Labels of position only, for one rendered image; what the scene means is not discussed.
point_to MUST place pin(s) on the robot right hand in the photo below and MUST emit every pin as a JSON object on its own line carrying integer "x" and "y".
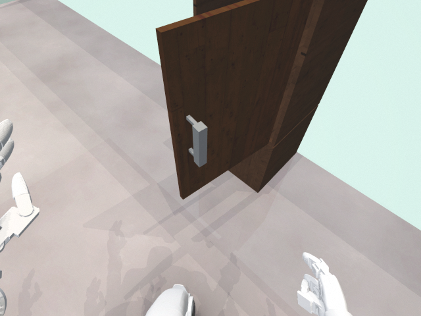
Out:
{"x": 326, "y": 292}

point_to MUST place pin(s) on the robot left shin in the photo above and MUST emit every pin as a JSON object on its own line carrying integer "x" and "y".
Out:
{"x": 179, "y": 286}

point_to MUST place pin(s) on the cupboard door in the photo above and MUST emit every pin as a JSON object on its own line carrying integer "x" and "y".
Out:
{"x": 228, "y": 68}

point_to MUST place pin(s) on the left robot thigh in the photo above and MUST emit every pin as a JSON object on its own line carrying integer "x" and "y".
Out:
{"x": 172, "y": 302}

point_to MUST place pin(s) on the robot left hand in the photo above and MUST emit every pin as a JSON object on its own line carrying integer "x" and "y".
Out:
{"x": 17, "y": 219}

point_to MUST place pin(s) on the handle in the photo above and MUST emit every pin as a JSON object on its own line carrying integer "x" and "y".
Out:
{"x": 199, "y": 151}

